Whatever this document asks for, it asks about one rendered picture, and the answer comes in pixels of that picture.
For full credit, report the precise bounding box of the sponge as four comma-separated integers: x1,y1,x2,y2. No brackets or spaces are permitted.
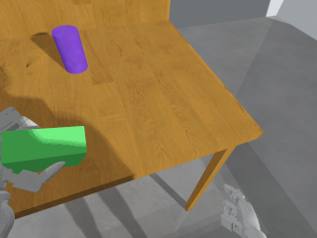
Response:
1,126,87,175

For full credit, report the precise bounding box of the table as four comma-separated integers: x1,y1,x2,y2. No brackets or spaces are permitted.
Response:
0,0,264,219

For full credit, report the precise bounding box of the right robot hand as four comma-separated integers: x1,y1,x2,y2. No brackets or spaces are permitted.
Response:
221,183,261,238

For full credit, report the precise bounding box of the left robot hand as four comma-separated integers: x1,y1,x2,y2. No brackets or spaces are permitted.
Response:
0,106,65,193

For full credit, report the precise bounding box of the robot left forearm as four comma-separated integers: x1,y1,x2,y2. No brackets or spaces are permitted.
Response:
0,190,15,238

